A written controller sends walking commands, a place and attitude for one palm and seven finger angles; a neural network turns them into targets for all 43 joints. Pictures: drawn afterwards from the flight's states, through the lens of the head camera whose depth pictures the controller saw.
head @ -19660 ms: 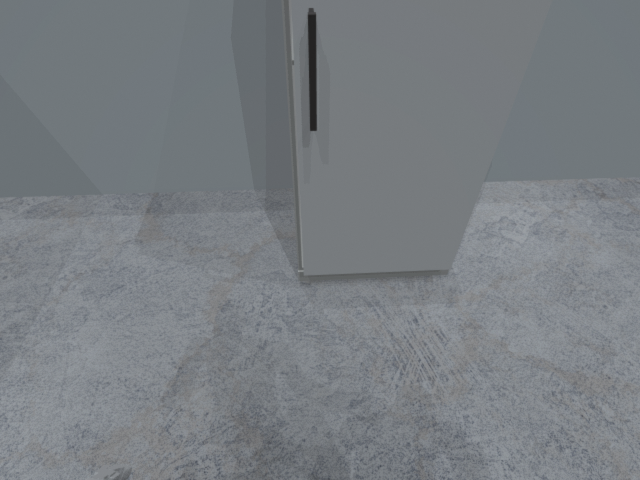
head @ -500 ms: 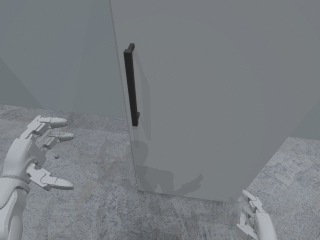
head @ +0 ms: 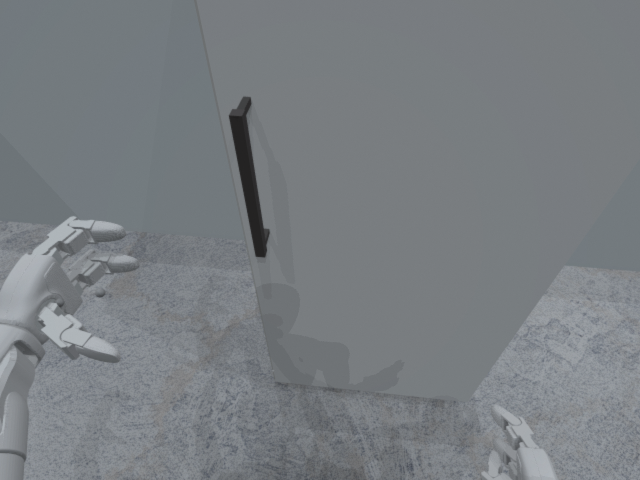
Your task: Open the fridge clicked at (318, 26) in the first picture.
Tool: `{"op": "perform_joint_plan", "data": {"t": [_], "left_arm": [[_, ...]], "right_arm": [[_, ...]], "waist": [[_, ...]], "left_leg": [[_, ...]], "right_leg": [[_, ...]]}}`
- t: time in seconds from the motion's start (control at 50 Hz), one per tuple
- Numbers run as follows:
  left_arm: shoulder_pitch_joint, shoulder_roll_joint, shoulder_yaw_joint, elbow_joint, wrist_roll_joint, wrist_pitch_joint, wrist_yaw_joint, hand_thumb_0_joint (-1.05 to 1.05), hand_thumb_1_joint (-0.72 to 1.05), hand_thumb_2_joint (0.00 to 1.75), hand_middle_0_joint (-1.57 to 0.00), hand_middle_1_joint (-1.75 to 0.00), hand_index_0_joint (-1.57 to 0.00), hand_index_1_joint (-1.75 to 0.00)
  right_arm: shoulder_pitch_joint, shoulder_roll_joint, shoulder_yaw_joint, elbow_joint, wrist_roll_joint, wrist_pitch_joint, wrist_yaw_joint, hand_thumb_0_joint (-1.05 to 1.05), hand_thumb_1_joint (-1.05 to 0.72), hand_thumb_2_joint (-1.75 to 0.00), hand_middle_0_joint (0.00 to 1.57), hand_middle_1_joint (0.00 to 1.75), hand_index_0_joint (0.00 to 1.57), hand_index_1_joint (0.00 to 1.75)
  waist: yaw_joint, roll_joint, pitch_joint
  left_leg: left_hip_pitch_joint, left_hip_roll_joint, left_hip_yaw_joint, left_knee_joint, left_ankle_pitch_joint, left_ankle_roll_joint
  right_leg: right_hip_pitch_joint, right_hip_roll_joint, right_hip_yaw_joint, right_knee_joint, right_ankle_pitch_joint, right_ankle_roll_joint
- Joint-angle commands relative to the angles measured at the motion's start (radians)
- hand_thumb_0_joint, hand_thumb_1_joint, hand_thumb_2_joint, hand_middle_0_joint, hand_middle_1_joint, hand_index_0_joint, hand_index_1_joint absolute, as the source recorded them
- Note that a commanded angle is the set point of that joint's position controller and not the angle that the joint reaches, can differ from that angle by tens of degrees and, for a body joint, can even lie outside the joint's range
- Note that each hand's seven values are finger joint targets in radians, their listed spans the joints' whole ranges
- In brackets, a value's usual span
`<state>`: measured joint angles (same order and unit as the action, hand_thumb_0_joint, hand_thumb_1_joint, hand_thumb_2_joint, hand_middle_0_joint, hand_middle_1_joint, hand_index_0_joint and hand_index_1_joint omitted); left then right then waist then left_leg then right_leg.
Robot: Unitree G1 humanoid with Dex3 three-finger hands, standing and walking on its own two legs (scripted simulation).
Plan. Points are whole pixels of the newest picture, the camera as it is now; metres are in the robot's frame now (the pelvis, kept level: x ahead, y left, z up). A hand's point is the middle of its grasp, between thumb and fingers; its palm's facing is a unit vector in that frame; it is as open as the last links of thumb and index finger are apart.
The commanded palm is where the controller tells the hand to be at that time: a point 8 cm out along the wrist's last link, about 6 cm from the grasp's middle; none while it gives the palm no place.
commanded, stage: raise the hand to about handle height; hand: left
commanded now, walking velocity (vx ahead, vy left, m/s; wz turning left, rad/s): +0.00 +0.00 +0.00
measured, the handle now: (254, 186) +0.49 +0.15 +0.11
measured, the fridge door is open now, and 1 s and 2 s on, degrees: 0 0 0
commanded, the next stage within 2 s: move the hooked fingers beside the handle in 0.30 s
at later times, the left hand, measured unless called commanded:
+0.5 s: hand (116, 286) +0.28 +0.26 +0.13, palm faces +0.03 -1.00 -0.05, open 14.0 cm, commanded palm +0.26 +0.30 +0.14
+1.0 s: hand (153, 253) +0.33 +0.23 +0.13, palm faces +0.01 -1.00 -0.04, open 14.0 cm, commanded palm +0.31 +0.28 +0.13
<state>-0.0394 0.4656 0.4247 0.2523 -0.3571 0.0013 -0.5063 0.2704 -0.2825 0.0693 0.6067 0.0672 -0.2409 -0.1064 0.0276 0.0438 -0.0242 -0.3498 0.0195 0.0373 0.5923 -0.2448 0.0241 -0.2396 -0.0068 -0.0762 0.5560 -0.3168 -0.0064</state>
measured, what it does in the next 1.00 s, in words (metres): stands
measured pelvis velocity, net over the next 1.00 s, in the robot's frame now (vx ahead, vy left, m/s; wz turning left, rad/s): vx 0.01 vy -0.01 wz -0.01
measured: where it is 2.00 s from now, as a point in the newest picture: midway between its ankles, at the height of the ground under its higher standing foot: outside the picture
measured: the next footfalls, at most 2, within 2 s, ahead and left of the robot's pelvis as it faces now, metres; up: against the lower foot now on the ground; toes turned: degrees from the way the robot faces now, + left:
none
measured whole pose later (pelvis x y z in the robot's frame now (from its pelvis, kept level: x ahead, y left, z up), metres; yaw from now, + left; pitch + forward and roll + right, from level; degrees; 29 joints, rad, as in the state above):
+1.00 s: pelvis +0.01 -0.01 +0.00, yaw -1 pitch +1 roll +0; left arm -0.19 0.41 0.37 0.37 -0.31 -0.06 -0.41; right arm 0.28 -0.27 0.05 0.62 0.07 -0.20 -0.11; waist 0.01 0.04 -0.04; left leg -0.35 0.03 0.05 0.59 -0.26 0.01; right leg -0.26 0.00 -0.06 0.57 -0.34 -0.02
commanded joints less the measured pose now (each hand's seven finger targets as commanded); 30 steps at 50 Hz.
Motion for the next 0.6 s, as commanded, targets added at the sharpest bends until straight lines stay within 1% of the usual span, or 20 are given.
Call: {"op": "perform_joint_plan", "data": {"t": [0.0, 0.02, 0.04, 0.08, 0.1, 0.12, 0.16, 0.2, 0.22, 0.24, 0.28, 0.32, 0.34, 0.38, 0.42, 0.46, 0.5, 0.52, 0.54, 0.58], "left_arm": [[-0.246, 0.28, 0.149, -0.25, -0.034, -0.108, 0.027, 0.0, -0.5, 0.3, -0.3, -1.2, -0.3, -1.2], [-0.247, 0.294, 0.154, -0.253, -0.027, -0.111, 0.034, 0.0, -0.5, 0.3, -0.3, -1.2, -0.3, -1.2], [-0.257, 0.272, 0.138, -0.256, -0.024, -0.113, 0.037, 0.0, -0.5, 0.3, -0.3, -1.2, -0.3, -1.2], [-0.25, 0.266, 0.13, -0.245, -0.015, -0.107, 0.04, 0.0, -0.5, 0.3, -0.3, -1.2, -0.3, -1.2], [-0.25, 0.247, 0.114, -0.237, -0.015, -0.104, 0.039, 0.0, -0.5, 0.3, -0.3, -1.2, -0.3, -1.2], [-0.245, 0.257, 0.116, -0.228, -0.015, -0.098, 0.036, 0.0, -0.5, 0.3, -0.3, -1.2, -0.3, -1.2], [-0.242, 0.241, 0.104, -0.215, -0.019, -0.089, 0.024, 0.0, -0.5, 0.3, -0.3, -1.2, -0.3, -1.2], [-0.24, 0.244, 0.103, -0.199, -0.019, -0.085, 0.018, 0.0, -0.5, 0.3, -0.3, -1.2, -0.3, -1.2], [-0.235, 0.252, 0.107, -0.195, -0.023, -0.085, 0.015, 0.0, -0.5, 0.3, -0.3, -1.2, -0.3, -1.2], [-0.243, 0.242, 0.103, -0.199, -0.027, -0.086, 0.011, 0.0, -0.5, 0.3, -0.3, -1.2, -0.3, -1.2], [-0.245, 0.253, 0.116, -0.19, -0.029, -0.088, 0.01, 0.0, -0.5, 0.3, -0.3, -1.2, -0.3, -1.2], [-0.228, 0.262, 0.125, -0.174, -0.033, -0.09, 0.009, 0.0, -0.5, 0.3, -0.3, -1.2, -0.3, -1.2], [-0.242, 0.249, 0.115, -0.187, -0.033, -0.093, 0.006, 0.0, -0.5, 0.3, -0.3, -1.2, -0.3, -1.2], [-0.254, 0.249, 0.11, -0.189, -0.029, -0.093, 0.01, 0.0, -0.5, 0.3, -0.3, -1.2, -0.3, -1.2], [-0.287, 0.277, 0.122, -0.167, -0.025, -0.097, 0.015, 0.0, -0.5, 0.3, -0.3, -1.2, -0.3, -1.2], [-0.365, 0.246, 0.082, -0.172, -0.019, -0.106, 0.017, 0.0, -0.5, 0.3, -0.3, -1.2, -0.3, -1.2], [-0.374, 0.237, 0.07, -0.164, -0.015, -0.111, 0.021, 0.0, -0.5, 0.3, -0.3, -1.2, -0.3, -1.2], [-0.378, 0.241, 0.068, -0.158, -0.014, -0.111, 0.022, 0.0, -0.5, 0.3, -0.3, -1.2, -0.3, -1.2], [-0.405, 0.236, 0.059, -0.159, -0.011, -0.114, 0.024, 0.0, -0.5, 0.3, -0.3, -1.2, -0.3, -1.2], [-0.412, 0.221, 0.044, -0.14, -0.005, -0.115, 0.029, 0.0, -0.5, 0.3, -0.3, -1.2, -0.3, -1.2]], "right_arm": [[-0.122, -0.114, -0.055, -0.163, 0.001, -0.076, -0.007, 0.0, -0.9, -0.9, 0.2, 0.3, 0.2, 0.3], [-0.117, -0.115, -0.057, -0.154, -0.001, -0.074, -0.007, 0.0, -0.9, -0.9, 0.2, 0.3, 0.2, 0.3], [-0.118, -0.113, -0.057, -0.154, 0.0, -0.075, -0.009, 0.0, -0.9, -0.9, 0.2, 0.3, 0.2, 0.3], [-0.113, -0.111, -0.059, -0.151, 0.001, -0.076, -0.012, 0.0, -0.9, -0.9, 0.2, 0.3, 0.2, 0.3], [-0.112, -0.11, -0.059, -0.15, 0.003, -0.076, -0.013, 0.0, -0.9, -0.9, 0.2, 0.3, 0.2, 0.3], [-0.108, -0.115, -0.06, -0.148, 0.001, -0.073, -0.013, 0.0, -0.9, -0.9, 0.2, 0.3, 0.2, 0.3], [-0.111, -0.116, -0.063, -0.147, 0.004, -0.071, -0.017, 0.0, -0.9, -0.9, 0.2, 0.3, 0.2, 0.3], [-0.112, -0.117, -0.063, -0.149, 0.006, -0.072, -0.018, 0.0, -0.9, -0.9, 0.2, 0.3, 0.2, 0.3], [-0.109, -0.119, -0.064, -0.147, 0.004, -0.069, -0.017, 0.0, -0.9, -0.9, 0.2, 0.3, 0.2, 0.3], [-0.115, -0.116, -0.063, -0.147, 0.006, -0.068, -0.016, 0.0, -0.9, -0.9, 0.2, 0.3, 0.2, 0.3], [-0.116, -0.116, -0.062, -0.15, 0.005, -0.068, -0.017, 0.0, -0.9, -0.9, 0.2, 0.3, 0.2, 0.3], [-0.113, -0.118, -0.065, -0.145, 0.004, -0.066, -0.015, 0.0, -0.9, -0.9, 0.2, 0.3, 0.2, 0.3], [-0.114, -0.117, -0.065, -0.147, 0.006, -0.064, -0.015, 0.0, -0.9, -0.9, 0.2, 0.3, 0.2, 0.3], [-0.119, -0.113, -0.062, -0.152, 0.008, -0.065, -0.016, 0.0, -0.9, -0.9, 0.2, 0.3, 0.2, 0.3], [-0.113, -0.118, -0.063, -0.142, 0.007, -0.06, -0.019, 0.0, -0.9, -0.9, 0.2, 0.3, 0.2, 0.3], [-0.115, -0.112, -0.061, -0.14, 0.009, -0.06, -0.025, 0.0, -0.9, -0.9, 0.2, 0.3, 0.2, 0.3], [-0.109, -0.113, -0.061, -0.138, 0.009, -0.061, -0.028, 0.0, -0.9, -0.9, 0.2, 0.3, 0.2, 0.3], [-0.106, -0.115, -0.061, -0.137, 0.007, -0.059, -0.028, 0.0, -0.9, -0.9, 0.2, 0.3, 0.2, 0.3], [-0.108, -0.113, -0.062, -0.134, 0.008, -0.059, -0.029, 0.0, -0.9, -0.9, 0.2, 0.3, 0.2, 0.3], [-0.104, -0.112, -0.061, -0.133, 0.009, -0.059, -0.03, 0.0, -0.9, -0.9, 0.2, 0.3, 0.2, 0.3]], "waist": [[0.015, 0.063, -0.179], [0.015, 0.051, -0.165], [0.009, 0.081, -0.161], [0.006, 0.105, -0.157], [0.001, 0.098, -0.147], [0.005, 0.057, -0.143], [-0.003, 0.049, -0.149], [-0.001, 0.031, -0.143], [0.002, -0.003, -0.148], [-0.002, 0.022, -0.154], [0.002, 0.025, -0.157], [0.005, -0.021, -0.163], [0.001, -0.003, -0.176], [0.001, 0.032, -0.164], [-0.001, -0.001, -0.143], [-0.017, 0.041, -0.145], [-0.021, 0.04, -0.17], [-0.016, 0.015, -0.174], [-0.023, 0.037, -0.185], [-0.023, 0.035, -0.184]], "left_leg": [[0.188, -0.013, -0.068, -0.09, 0.09, 0.009], [0.184, -0.009, -0.058, -0.085, 0.097, 0.011], [0.187, -0.012, -0.056, -0.088, 0.102, 0.011], [0.192, -0.012, -0.053, -0.088, 0.101, 0.011], [0.19, -0.011, -0.054, -0.091, 0.096, 0.01], [0.18, -0.008, -0.05, -0.084, 0.106, 0.012], [0.176, -0.012, -0.046, -0.075, 0.109, 0.015], [0.173, -0.013, -0.049, -0.076, 0.109, 0.015], [0.168, -0.01, -0.046, -0.07, 0.117, 0.016], [0.174, -0.014, -0.043, -0.067, 0.119, 0.017], [0.171, -0.015, -0.046, -0.064, 0.122, 0.017], [0.162, -0.012, -0.038, -0.049, 0.14, 0.018], [0.166, -0.015, -0.038, -0.053, 0.144, 0.018], [0.166, -0.017, -0.041, -0.058, 0.128, 0.016], [0.155, -0.012, -0.039, -0.053, 0.121, 0.016], [0.171, -0.016, -0.044, -0.058, 0.103, 0.017], [0.18, -0.016, -0.045, -0.059, 0.1, 0.017], [0.18, -0.012, -0.044, -0.052, 0.113, 0.019], [0.185, -0.016, -0.042, -0.05, 0.112, 0.019], [0.186, -0.016, -0.048, -0.058, 0.107, 0.018]], "right_leg": [[-0.064, 0.029, 0.025, -0.099, 0.129, -0.015], [-0.058, 0.028, 0.033, -0.107, 0.135, -0.014], [-0.059, 0.026, 0.032, -0.105, 0.149, -0.014], [-0.065, 0.023, 0.034, -0.106, 0.155, -0.013], [-0.069, 0.022, 0.031, -0.107, 0.152, -0.011], [-0.056, 0.022, 0.038, -0.111, 0.165, -0.01], [-0.061, 0.017, 0.048, -0.108, 0.182, -0.003], [-0.067, 0.019, 0.04, -0.105, 0.181, -0.002], [-0.057, 0.018, 0.049, -0.107, 0.191, 0.001], [-0.06, 0.016, 0.054, -0.106, 0.2, 0.002], [-0.06, 0.015, 0.052, -0.101, 0.206, 0.001], [-0.05, 0.011, 0.066, -0.1, 0.235, 0.009], [-0.047, 0.012, 0.06, -0.093, 0.242, 0.008], [-0.063, 0.015, 0.054, -0.094, 0.217, 0.005], [-0.066, 0.013, 0.062, -0.101, 0.204, 0.007], [-0.085, 0.013, 0.058, -0.1, 0.185, 0.004], [-0.084, 0.015, 0.053, -0.096, 0.176, 0.003], [-0.076, 0.015, 0.059, -0.096, 0.192, 0.003], [-0.079, 0.011, 0.063, -0.095, 0.198, 0.005], [-0.085, 0.013, 0.051, -0.092, 0.189, 0.002]]}}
